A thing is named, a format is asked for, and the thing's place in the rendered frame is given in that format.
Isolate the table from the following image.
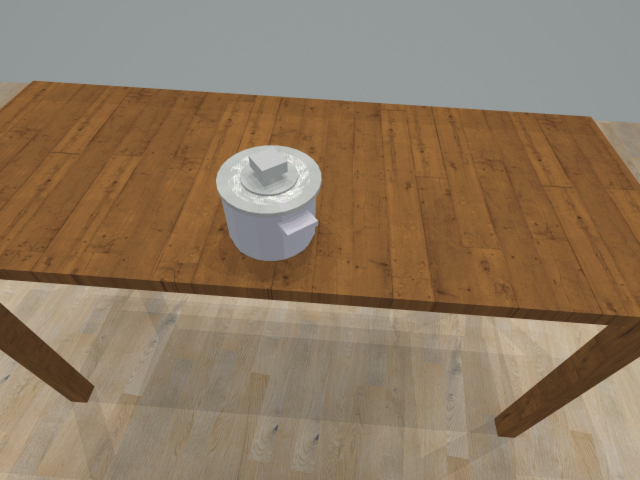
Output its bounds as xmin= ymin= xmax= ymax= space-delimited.
xmin=0 ymin=81 xmax=640 ymax=438

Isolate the knob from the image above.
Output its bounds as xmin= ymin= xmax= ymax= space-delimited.
xmin=249 ymin=147 xmax=288 ymax=182

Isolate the lid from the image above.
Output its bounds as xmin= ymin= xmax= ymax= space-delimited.
xmin=216 ymin=145 xmax=322 ymax=218

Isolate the pot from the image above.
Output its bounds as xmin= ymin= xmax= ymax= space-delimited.
xmin=222 ymin=198 xmax=318 ymax=261

